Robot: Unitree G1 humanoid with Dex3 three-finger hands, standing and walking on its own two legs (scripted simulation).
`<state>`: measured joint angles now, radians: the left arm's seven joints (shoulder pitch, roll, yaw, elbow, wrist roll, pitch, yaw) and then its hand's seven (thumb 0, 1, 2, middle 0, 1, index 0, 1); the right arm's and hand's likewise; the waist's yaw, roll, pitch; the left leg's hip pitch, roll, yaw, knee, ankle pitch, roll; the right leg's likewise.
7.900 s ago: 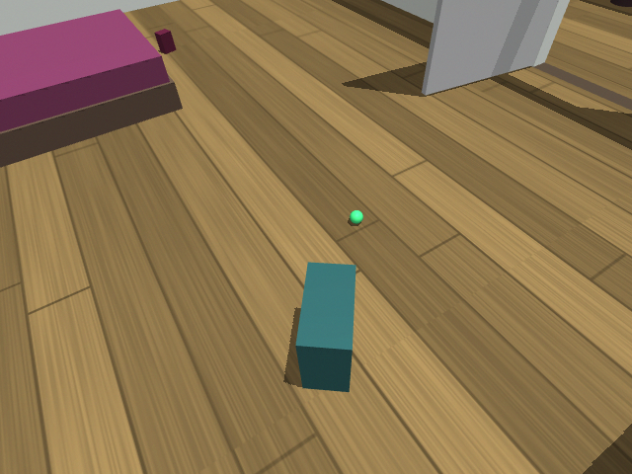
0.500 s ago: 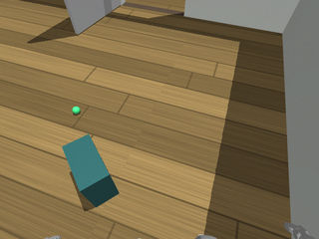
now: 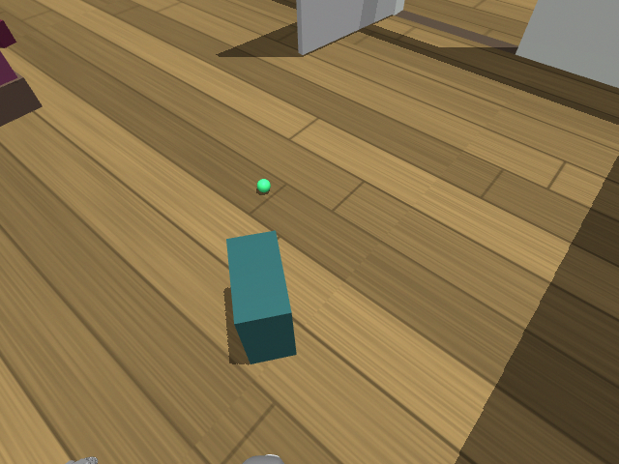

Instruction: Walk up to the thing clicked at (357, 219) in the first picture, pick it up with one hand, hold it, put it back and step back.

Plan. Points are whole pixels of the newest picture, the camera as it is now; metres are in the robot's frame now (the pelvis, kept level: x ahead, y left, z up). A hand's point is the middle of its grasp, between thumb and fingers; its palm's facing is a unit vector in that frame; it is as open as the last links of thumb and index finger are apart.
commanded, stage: walk up
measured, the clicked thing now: (263, 185) +1.25 +0.32 -0.71
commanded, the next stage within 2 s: none
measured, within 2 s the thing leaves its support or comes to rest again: neither
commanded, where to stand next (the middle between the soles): +0.06 -0.02 m, yaw +14 degrees
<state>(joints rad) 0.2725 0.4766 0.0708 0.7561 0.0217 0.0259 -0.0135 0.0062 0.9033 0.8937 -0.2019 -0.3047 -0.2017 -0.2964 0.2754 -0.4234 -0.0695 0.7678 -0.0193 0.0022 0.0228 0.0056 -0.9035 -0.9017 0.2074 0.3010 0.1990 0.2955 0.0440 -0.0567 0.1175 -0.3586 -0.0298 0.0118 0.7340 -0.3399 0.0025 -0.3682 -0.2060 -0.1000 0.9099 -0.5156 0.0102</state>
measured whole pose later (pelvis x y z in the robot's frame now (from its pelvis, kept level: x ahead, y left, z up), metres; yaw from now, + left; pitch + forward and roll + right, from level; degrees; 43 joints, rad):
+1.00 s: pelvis +0.00 -0.11 +0.01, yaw +45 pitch -3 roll +1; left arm 0.17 0.39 0.07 0.75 0.04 0.02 -0.03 0.01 0.91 0.89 -0.20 -0.30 -0.20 -0.30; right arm 0.29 -0.43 -0.07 0.73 -0.03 0.03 0.00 0.01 -0.90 -0.90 0.21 0.30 0.20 0.30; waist 0.02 -0.01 0.14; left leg -0.60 -0.08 -0.12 1.08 -0.36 -0.02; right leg -0.33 -0.05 -0.05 0.70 -0.32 -0.03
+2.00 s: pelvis +0.04 -0.09 +0.00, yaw +85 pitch -2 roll +1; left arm 0.25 0.46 0.06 0.87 0.00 0.04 -0.01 0.01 0.91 0.89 -0.20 -0.30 -0.20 -0.30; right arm 0.28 -0.41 -0.04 0.86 -0.02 -0.03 -0.01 0.00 -0.90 -0.90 0.21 0.30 0.20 0.30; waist 0.02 -0.05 0.08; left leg -0.36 -0.05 -0.02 0.75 -0.35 0.03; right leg -0.45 -0.12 -0.03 0.93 -0.51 -0.01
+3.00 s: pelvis +0.06 -0.07 +0.02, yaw +94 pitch -2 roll +0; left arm 0.08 0.38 0.04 1.05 0.01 0.02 -0.02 0.01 0.91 0.89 -0.20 -0.30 -0.20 -0.30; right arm 0.12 -0.39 -0.02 1.05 0.00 -0.01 0.00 0.00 -0.90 -0.90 0.21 0.30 0.20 0.30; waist 0.02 0.00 0.09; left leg -0.29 -0.06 -0.16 0.60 -0.28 -0.01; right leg -0.23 -0.11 -0.16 0.58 -0.31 0.03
